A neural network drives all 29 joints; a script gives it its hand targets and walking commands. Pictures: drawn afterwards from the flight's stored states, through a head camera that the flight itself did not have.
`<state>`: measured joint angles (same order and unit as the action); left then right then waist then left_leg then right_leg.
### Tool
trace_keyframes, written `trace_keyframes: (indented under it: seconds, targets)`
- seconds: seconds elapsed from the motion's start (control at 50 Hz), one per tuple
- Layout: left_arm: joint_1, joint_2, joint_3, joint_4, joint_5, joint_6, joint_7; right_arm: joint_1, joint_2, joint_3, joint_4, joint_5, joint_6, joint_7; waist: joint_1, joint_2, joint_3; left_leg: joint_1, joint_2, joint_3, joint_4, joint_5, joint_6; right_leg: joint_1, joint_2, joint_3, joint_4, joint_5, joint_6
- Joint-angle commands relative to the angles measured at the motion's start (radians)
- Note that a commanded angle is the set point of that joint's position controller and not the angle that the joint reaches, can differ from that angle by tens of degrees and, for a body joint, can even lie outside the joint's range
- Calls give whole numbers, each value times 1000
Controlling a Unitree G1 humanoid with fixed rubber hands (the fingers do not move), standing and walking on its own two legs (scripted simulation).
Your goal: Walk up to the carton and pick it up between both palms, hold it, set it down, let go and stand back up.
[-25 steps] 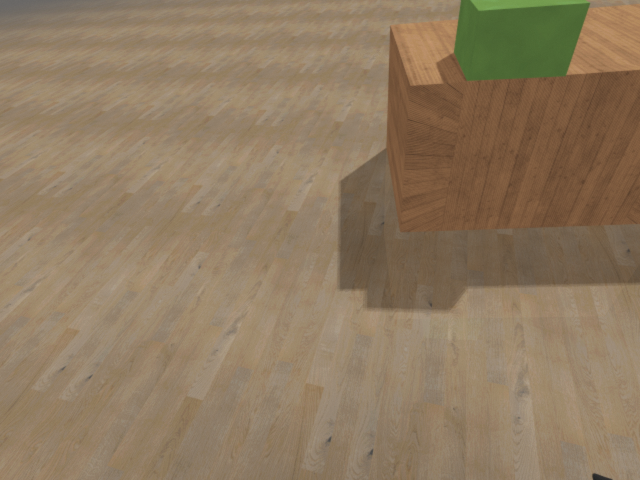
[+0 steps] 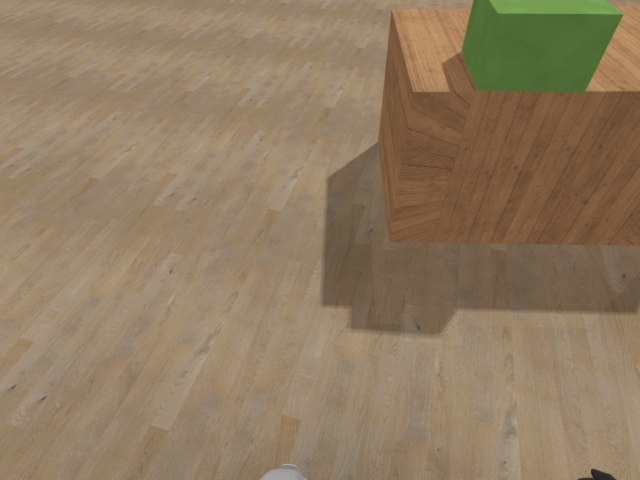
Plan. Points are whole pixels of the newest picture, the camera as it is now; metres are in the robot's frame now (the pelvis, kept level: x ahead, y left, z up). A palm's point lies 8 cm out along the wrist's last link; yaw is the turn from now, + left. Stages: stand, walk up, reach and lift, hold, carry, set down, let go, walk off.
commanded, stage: walk up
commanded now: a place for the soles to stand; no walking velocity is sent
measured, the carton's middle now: (529, 35) +1.38 -0.45 +0.02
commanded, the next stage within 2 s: none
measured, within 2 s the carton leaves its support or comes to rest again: neither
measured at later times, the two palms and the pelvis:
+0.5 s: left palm (207, 387) +0.27 +0.24 -0.11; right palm out of the picture +0.23 -0.39 -0.07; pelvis +0.18 -0.06 -0.02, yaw -1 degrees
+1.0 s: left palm (241, 314) +0.39 +0.22 -0.10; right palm (620, 304) +0.46 -0.41 -0.08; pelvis +0.34 -0.10 -0.01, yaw -3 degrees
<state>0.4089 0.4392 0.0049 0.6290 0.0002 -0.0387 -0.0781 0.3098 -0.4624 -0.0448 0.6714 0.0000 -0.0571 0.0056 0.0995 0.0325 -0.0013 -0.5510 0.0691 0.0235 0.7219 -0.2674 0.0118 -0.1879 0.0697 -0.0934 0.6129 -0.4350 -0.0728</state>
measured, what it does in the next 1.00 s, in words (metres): walks ahead: left foot, then right foot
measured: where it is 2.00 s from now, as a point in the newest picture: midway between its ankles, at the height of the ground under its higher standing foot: (413, 374)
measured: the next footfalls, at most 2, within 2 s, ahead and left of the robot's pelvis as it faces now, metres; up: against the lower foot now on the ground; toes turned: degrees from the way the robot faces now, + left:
left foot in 0.02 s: +0.18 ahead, +0.13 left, +0.00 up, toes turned +3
right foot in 0.50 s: +0.34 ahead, -0.20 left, +0.00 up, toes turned -7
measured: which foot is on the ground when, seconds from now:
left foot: up 0.00-0.00, down 0.02-0.54, up 0.56-1.00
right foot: down 0.00-0.06, up 0.08-0.48, down 0.50-1.00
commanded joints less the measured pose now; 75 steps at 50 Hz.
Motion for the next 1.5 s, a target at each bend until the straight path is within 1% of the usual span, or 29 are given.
trace_keyframes:
  seconds: [0.0,0.02,0.04,0.08,0.14,0.18,0.34,0.4,0.44,0.46,0.48,0.5,0.54,0.62,0.68,0.8,0.86,0.92,0.96,1.0,1.02,1.04,1.08,1.16,1.24,1.38,1.44,1.46,1.48]
  targets:
    - [24,155,81,-50,19,-36,28,290,-282,-124,71,-15,-80,-37,-193,57,-184,710,105,-174,-189,-13,148,-363,-135,95,405,425,8]
    - [43,120,74,-61,17,-36,16,290,-377,-141,41,-20,-76,-48,-181,214,-216,801,312,-610,-319,-303,234,-581,-32,63,528,1,38]
    - [-27,250,102,-70,41,-32,15,260,-416,-161,25,-1,-71,-52,-200,160,-175,792,384,-780,-408,-531,330,-705,-66,142,656,-96,62]
    - [-73,289,112,-39,54,-23,11,166,-357,-137,9,4,-71,-49,-177,30,-47,623,361,-664,-422,-467,292,-684,-132,177,675,5,39]
    - [-8,275,123,-11,44,-5,-6,35,-279,-101,1,9,-71,-36,-106,35,90,312,228,-419,-434,-309,188,-535,-176,188,533,104,55]
    - [-60,216,118,-17,36,9,-21,4,-318,-101,11,-15,-82,-38,-100,177,158,128,244,-297,-475,-333,237,-483,-206,144,460,65,70]
    - [-194,244,140,-47,51,11,-50,32,-369,-130,13,0,-85,-32,-143,282,176,218,279,-315,-425,-456,239,-564,-268,156,254,177,81]
    - [-134,261,156,-20,39,0,-51,-21,-369,-126,1,-4,-78,-33,-97,110,116,104,277,-283,-367,-440,215,-329,-220,128,192,114,65]
    - [-35,246,162,-3,47,-8,-40,-66,-352,-107,-27,-2,-81,-36,-23,184,58,31,246,-175,-249,-272,182,-125,-224,122,135,202,32]
    - [68,264,179,29,37,-17,-32,-64,-281,-96,-7,-13,-71,-37,32,1,6,-6,175,-70,-17,-176,142,32,-156,86,50,87,35]
    - [175,331,201,63,46,-34,-6,-18,-175,-61,-4,-13,-67,-35,91,-243,-35,-93,51,54,388,-54,100,138,-176,214,-93,-134,58]
    - [175,371,204,48,44,-40,10,4,-109,-31,-22,10,-69,-31,88,-409,-9,-356,-114,71,599,-296,38,194,-340,629,-291,-208,9]
    - [-6,369,194,-7,7,-35,15,67,-251,-71,14,6,-50,-39,-36,-252,8,-306,-43,5,624,-198,43,141,-424,882,-457,-303,-74]
    - [34,283,145,2,8,-43,32,66,-232,-72,20,17,-50,-33,-45,-194,-3,-229,32,-6,488,-136,24,54,-356,500,-214,331,-130]
    - [43,275,140,-4,20,-41,32,85,-211,-78,17,19,-48,-35,-37,-329,6,-191,29,13,360,-104,11,21,-305,368,-219,276,-141]
    - [70,296,129,0,20,-32,37,-31,-199,-76,-13,16,-34,-34,10,-327,122,-247,8,69,240,19,-11,-39,-269,331,-294,259,-63]
    - [-5,258,125,-28,38,-26,25,-36,-207,-90,-17,6,-45,-27,-10,-241,71,-169,32,53,147,-62,4,-23,-330,349,-256,105,-153]
    - [-5,277,127,-50,48,-18,31,-24,-200,-88,-18,11,-54,-24,-8,-251,36,-88,-9,91,71,-50,23,-8,-302,299,-170,195,-128]
    - [-54,279,111,-49,39,-13,32,107,-172,-92,35,5,-74,-30,-116,-179,10,266,-81,127,-67,84,36,-225,-263,208,-12,393,-106]
    - [-3,162,88,-57,32,-26,34,337,-287,-141,91,-8,-79,-49,-214,150,-183,653,50,-101,-151,-83,98,-394,-165,94,430,357,-59]
    - [56,112,84,-72,23,-26,30,344,-365,-159,66,-22,-76,-63,-169,295,-207,710,274,-557,-304,-211,175,-549,-74,66,569,6,15]
    - [8,272,113,-58,35,-8,37,261,-366,-155,25,0,-69,-64,-186,173,-191,754,386,-776,-379,-338,273,-668,-79,129,658,-73,39]
    - [-48,312,133,-47,55,5,36,153,-330,-130,9,8,-61,-62,-149,54,-33,514,336,-668,-387,-382,273,-659,-157,172,698,-59,58]
    - [-38,266,142,-37,34,18,15,91,-293,-111,7,-3,-66,-58,-117,149,56,279,218,-367,-321,-115,214,-525,-182,160,550,3,71]
    - [-61,259,157,-30,48,35,-14,70,-329,-119,3,-9,-70,-49,-98,289,161,107,225,-402,-411,-471,214,-482,-198,144,436,66,72]
    - [-139,243,165,-54,53,30,-31,10,-393,-140,-37,-18,-77,-63,-75,259,89,113,282,-334,-317,-420,224,-386,-230,161,290,13,44]
    - [167,268,194,59,36,13,-10,-48,-294,-105,-17,-32,-58,-66,84,46,-66,-101,104,-42,188,-137,121,125,-131,108,42,23,52]
    - [248,328,208,94,58,8,10,5,-165,-63,-14,-12,-58,-64,136,-317,-37,-233,-14,55,511,-190,46,159,-182,250,-100,-105,66]
    - [139,360,198,44,66,-1,15,75,-119,-50,-41,6,-53,-65,48,-450,-1,-396,-94,50,615,-300,7,148,-314,567,-222,-122,-15]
